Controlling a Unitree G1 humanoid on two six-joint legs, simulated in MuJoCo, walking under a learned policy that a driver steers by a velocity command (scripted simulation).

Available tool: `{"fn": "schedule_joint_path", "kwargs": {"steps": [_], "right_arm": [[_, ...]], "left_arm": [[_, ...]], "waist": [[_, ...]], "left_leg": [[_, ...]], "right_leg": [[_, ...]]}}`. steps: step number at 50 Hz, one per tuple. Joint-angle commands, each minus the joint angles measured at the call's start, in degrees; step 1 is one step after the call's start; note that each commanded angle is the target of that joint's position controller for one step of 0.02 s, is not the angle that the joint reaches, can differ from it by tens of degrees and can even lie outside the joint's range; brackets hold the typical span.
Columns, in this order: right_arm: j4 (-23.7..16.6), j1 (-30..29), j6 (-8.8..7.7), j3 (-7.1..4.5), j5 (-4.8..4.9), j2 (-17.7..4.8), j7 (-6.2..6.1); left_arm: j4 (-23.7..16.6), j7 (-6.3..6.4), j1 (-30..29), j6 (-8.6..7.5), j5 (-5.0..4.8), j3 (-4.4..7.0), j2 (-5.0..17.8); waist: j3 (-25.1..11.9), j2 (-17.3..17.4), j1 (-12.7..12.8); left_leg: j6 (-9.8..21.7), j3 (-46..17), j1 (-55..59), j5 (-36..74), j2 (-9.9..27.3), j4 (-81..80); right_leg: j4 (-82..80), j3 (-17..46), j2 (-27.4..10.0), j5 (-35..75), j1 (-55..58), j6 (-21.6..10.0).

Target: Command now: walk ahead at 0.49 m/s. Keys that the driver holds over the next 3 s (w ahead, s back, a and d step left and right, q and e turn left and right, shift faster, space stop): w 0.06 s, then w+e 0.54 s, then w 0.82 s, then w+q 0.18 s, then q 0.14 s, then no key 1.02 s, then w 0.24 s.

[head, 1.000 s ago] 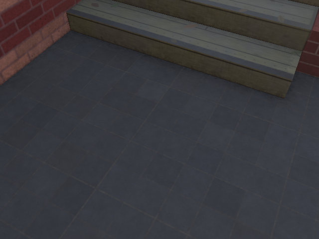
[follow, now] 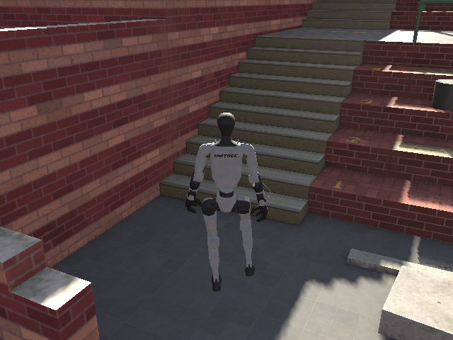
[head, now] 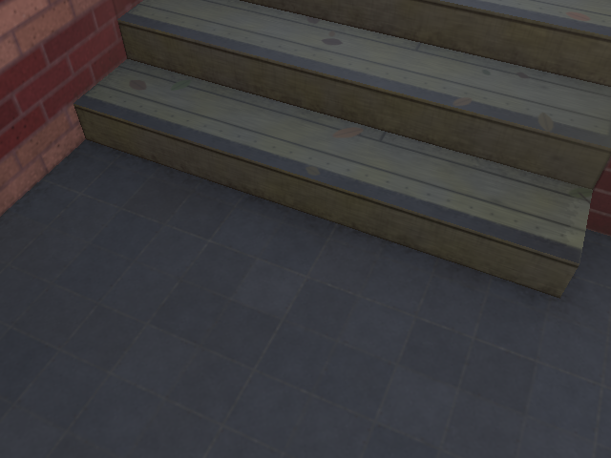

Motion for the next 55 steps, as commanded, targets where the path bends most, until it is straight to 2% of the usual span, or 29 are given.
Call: {"fn": "schedule_joint_path", "kwargs": {"steps": [1,6,11,13,14,15,16,17,18,19,20,21,23,25,27,31,34,37,40,41,42,43,44,45,46,47,48,50,55], "right_arm": [[-3.03,-2.16,-1.01,-1.17,0.05,-7.45,-1.13],[-1.73,2.88,-0.28,-1.63,0.86,-9.75,-2.12],[0.35,5.84,0.85,-2.04,0.88,-9.83,-2.29],[-0.04,4.34,1.53,-2.44,0.94,-10.82,-2.43],[-0.64,2.82,1.88,-2.57,0.90,-11.46,-2.53],[-1.29,1.59,2.37,-2.40,0.65,-11.17,-2.67],[-2.79,1.34,2.50,-1.81,-0.09,-9.99,-3.06],[-5.45,5.62,1.02,0.41,-0.99,-4.20,-2.34],[-4.77,5.35,-1.44,0.53,-0.38,-4.86,-1.60],[-6.71,0.13,-3.08,-0.78,1.73,-9.77,-0.98],[-8.02,-3.86,-3.70,-0.78,2.13,-10.21,-1.11],[-8.28,-5.64,-3.57,-1.05,1.14,-9.91,-1.56],[-8.93,-4.84,-1.93,-1.67,0.13,-9.10,-2.01],[-9.70,-4.79,-0.68,-1.70,-0.47,-7.61,-2.33],[-11.82,-9.59,-0.23,-1.72,-0.75,-7.20,-2.71],[-14.50,-18.31,-0.73,-1.17,-0.11,-5.37,-2.35],[-15.88,-22.14,-1.25,-1.01,0.32,-5.75,-1.61],[-17.48,-24.32,-1.97,-1.31,0.31,-7.42,-0.77],[-16.86,-19.81,-2.59,-2.04,0.27,-9.30,-0.68],[-15.03,-13.28,-2.70,-2.90,0.15,-10.75,-1.03],[-13.35,-3.53,-2.73,-3.65,-0.35,-13.01,-1.32],[-11.77,5.15,-2.04,-5.28,-0.64,-17.69,-1.48],[-10.12,7.09,-1.57,-4.57,0.58,-14.38,-0.88],[-11.01,3.23,-1.48,-3.61,1.20,-11.02,-0.92],[-12.22,-1.60,-1.04,-3.00,0.92,-9.59,-1.00],[-12.52,-4.42,-0.91,-2.52,0.48,-8.59,-0.80],[-12.64,-5.75,-1.05,-2.09,0.03,-7.70,-0.67],[-12.03,-6.06,-1.18,-1.93,0.04,-7.68,-0.46],[-9.77,-2.27,-0.71,-2.60,0.81,-10.61,-1.38]], "left_arm": [[-2.48,0.41,1.96,0.24,0.72,0.78,2.62],[-5.11,-0.74,-8.26,-0.31,-0.14,0.19,1.49],[-8.84,-2.79,-14.36,-0.28,-0.81,-0.01,2.21],[-9.76,-3.61,-13.37,-0.48,-0.76,0.27,3.09],[-9.43,-3.82,-10.21,-0.54,-0.61,0.86,4.16],[-7.46,-3.85,-2.66,-0.52,-0.50,2.18,6.10],[-4.67,-3.45,8.23,-0.38,-0.64,4.24,10.41],[-4.17,-2.95,15.29,-0.13,-0.07,6.16,18.18],[-4.11,-3.00,15.96,-0.12,-0.25,4.99,14.52],[-4.59,-2.81,13.45,-0.19,0.05,3.99,11.01],[-6.15,-2.63,8.44,-0.13,0.12,3.45,9.07],[-7.66,-2.76,4.20,0.08,0.32,2.92,7.60],[-9.16,-2.84,1.07,0.09,0.84,2.29,5.79],[-9.07,-2.38,2.34,-0.13,0.35,2.76,7.44],[-8.65,-1.45,4.79,-0.17,-0.07,3.30,9.05],[-7.74,-0.30,8.78,0.43,-0.34,3.39,9.08],[-6.14,-0.25,11.51,0.29,-0.42,3.21,8.55],[-5.22,0.15,12.54,0.70,-0.30,3.31,8.62],[-5.33,0.37,10.95,1.50,-0.10,3.61,9.58],[-5.78,0.22,10.03,1.69,0.23,3.23,8.83],[-7.08,-0.07,8.59,1.67,0.97,2.37,7.35],[-6.93,-0.55,15.53,0.77,0.26,1.07,3.48],[-6.32,-0.67,17.01,-0.05,-0.49,0.74,4.15],[-6.97,-0.79,11.69,-0.51,-1.44,1.76,8.82],[-8.08,-0.79,6.75,-0.60,-1.06,1.77,9.28],[-8.84,-0.75,3.83,-0.68,-0.06,1.83,8.57],[-8.99,-0.62,3.65,-0.47,0.58,2.07,7.93],[-8.55,-0.48,5.53,0.09,0.47,1.75,5.62],[-11.32,-0.31,-1.68,0.09,1.08,1.07,3.93]], "waist": [[3.14,4.42,2.66],[2.98,4.75,-1.23],[4.84,4.66,-2.78],[3.79,5.52,-1.38],[1.46,6.28,0.72],[-3.03,5.76,4.71],[-9.07,3.04,8.72],[-16.78,-10.69,7.79],[-21.84,-11.72,7.49],[-14.77,-9.10,7.55],[-9.69,-3.85,6.18],[-6.07,1.52,4.03],[-4.16,0.61,0.65],[-3.17,-0.10,-0.15],[-1.25,-0.14,0.87],[-0.12,-2.52,3.97],[0.63,-3.11,5.92],[1.68,-3.03,6.02],[-0.17,-4.07,3.40],[-4.43,-3.68,0.39],[-12.19,-1.53,-3.87],[-20.82,12.22,-3.65],[-20.90,19.03,-3.61],[-11.73,12.21,-3.72],[-5.81,6.21,-2.41],[-1.53,3.53,-1.01],[-0.75,4.18,0.56],[-1.14,6.73,2.15],[-0.48,5.47,0.69]], "left_leg": [[9.75,-11.81,-5.91,4.74,15.92,-11.74],[6.82,-7.44,1.75,5.10,15.89,-11.03],[5.44,-5.62,13.93,6.28,20.55,-7.12],[4.18,-3.95,16.11,14.37,21.17,-2.83],[3.24,-2.26,15.59,24.90,20.56,1.93],[1.75,0.52,13.55,34.93,18.28,11.82],[-0.65,3.40,4.41,32.99,15.26,27.00],[-5.16,4.22,-21.41,8.22,5.92,51.36],[-4.73,-6.40,-32.33,-22.64,1.85,60.79],[-2.90,-9.58,-37.92,-19.63,5.64,63.33],[-2.12,-8.76,-37.26,-14.42,8.42,60.52],[-2.39,-8.11,-34.22,-10.96,10.40,55.60],[-3.40,-8.29,-27.02,-8.18,12.27,48.94],[-5.21,-7.13,-25.64,-5.72,11.51,44.55],[-6.84,-6.53,-27.48,-0.20,10.50,36.61],[-6.97,-6.16,-24.47,12.62,7.44,18.98],[-6.10,-6.15,-21.94,16.43,6.96,13.89],[-4.16,-7.21,-24.48,12.05,7.41,10.78],[-1.61,-4.87,-17.80,4.82,5.77,8.59],[0.08,-3.85,-8.36,5.66,5.05,7.59],[3.59,-9.68,7.29,7.79,11.13,10.44],[12.32,-30.51,31.15,1.11,22.91,9.78],[14.01,-45.93,34.18,-9.40,27.67,1.77],[11.17,-41.62,26.58,-15.64,26.23,0.00],[9.17,-33.98,17.62,-12.51,24.14,-1.39],[8.86,-29.13,9.85,-6.31,22.05,-3.52],[8.12,-25.67,5.59,-1.12,20.24,-4.95],[7.90,-19.88,1.51,6.28,17.59,-6.98],[7.68,-11.86,2.26,18.18,15.92,-8.60]], "right_leg": [[-7.92,0.04,-2.42,9.01,-1.48,1.56],[-26.23,-2.67,0.34,18.45,-0.13,1.69],[-31.42,-2.19,1.44,10.86,-4.26,-1.15],[-32.48,-3.94,3.05,5.26,-1.10,-3.09],[-33.20,-6.01,5.10,3.86,4.99,-4.23],[-34.68,-8.15,8.00,4.98,15.61,-5.61],[-34.71,-2.94,6.38,6.80,31.59,-8.11],[-38.28,25.76,-8.28,0.06,55.08,-18.21],[-48.48,43.89,-13.30,-2.49,61.72,-21.19],[-48.48,36.53,-11.08,-1.70,57.21,-17.34],[-48.53,27.73,-8.68,3.28,48.92,-15.20],[-49.74,21.82,-6.54,9.14,40.08,-14.03],[-52.54,16.87,-3.32,14.85,30.67,-13.09],[-53.78,13.55,-1.86,19.04,26.71,-13.81],[-54.65,11.90,-0.86,19.87,25.40,-13.62],[-54.04,10.13,1.63,12.81,25.38,-10.34],[-53.62,11.62,-0.03,10.09,27.89,-9.45],[-50.09,14.64,-3.32,12.54,35.67,-9.16],[-44.31,14.99,-3.68,25.73,39.27,-7.83],[-37.52,12.99,-0.78,33.94,38.34,-6.73],[-24.79,10.68,2.27,29.76,30.85,-5.12],[-4.27,5.11,10.63,9.55,9.04,-0.34],[5.18,6.77,12.37,-20.54,-2.33,0.05],[9.11,8.28,8.73,-17.27,-6.90,-0.68],[7.66,5.16,5.46,-11.95,-6.17,-0.78],[4.22,3.32,3.59,-8.58,-4.73,-0.46],[1.39,3.06,1.73,-6.34,-1.80,-0.34],[-1.83,1.57,0.83,-4.67,1.89,0.39],[-15.88,-0.86,0.34,6.97,-1.03,2.63]]}}
Next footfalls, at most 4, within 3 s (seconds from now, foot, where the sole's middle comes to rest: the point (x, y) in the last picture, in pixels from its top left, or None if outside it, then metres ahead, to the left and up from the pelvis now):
0.32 right None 0.34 -0.17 -0.78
0.84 left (329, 391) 0.67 -0.05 -0.78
1.36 right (442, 324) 0.85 -0.35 -0.78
1.92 left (356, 174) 1.26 -0.15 -0.64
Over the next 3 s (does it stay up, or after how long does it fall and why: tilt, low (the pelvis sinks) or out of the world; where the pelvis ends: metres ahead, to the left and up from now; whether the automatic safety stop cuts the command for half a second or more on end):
stays up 1.23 -0.23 0.14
